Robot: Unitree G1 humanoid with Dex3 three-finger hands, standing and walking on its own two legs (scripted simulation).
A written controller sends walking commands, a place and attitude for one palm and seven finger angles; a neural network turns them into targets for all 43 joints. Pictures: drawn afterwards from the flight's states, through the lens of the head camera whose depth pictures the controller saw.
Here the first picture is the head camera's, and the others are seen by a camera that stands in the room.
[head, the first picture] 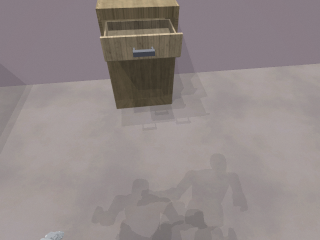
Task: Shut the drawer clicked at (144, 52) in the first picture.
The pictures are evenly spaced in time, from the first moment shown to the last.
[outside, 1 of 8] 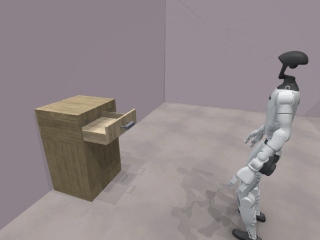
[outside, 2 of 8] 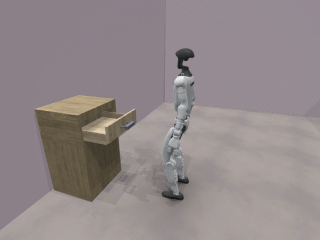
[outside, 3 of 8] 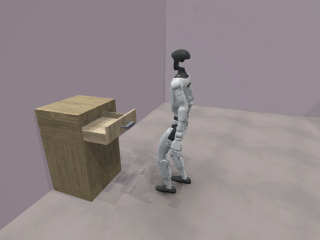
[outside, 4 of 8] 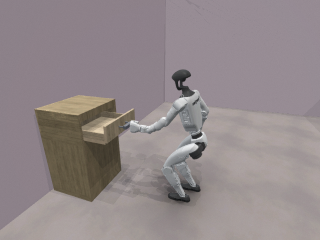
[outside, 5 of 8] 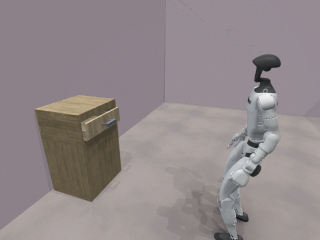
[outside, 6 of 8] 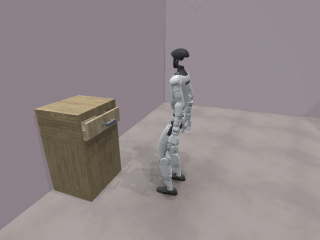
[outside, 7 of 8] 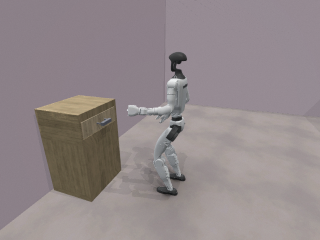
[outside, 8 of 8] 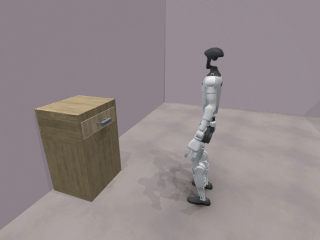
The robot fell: no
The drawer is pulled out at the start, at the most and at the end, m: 0.24 0.24 0.00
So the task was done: yes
